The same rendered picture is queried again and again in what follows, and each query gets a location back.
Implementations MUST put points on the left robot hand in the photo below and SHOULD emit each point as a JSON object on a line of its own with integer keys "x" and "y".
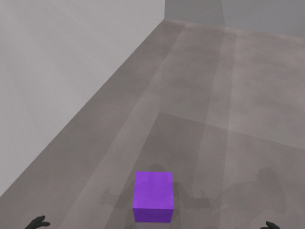
{"x": 38, "y": 222}

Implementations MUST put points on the carton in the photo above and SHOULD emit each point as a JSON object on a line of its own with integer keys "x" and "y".
{"x": 153, "y": 197}

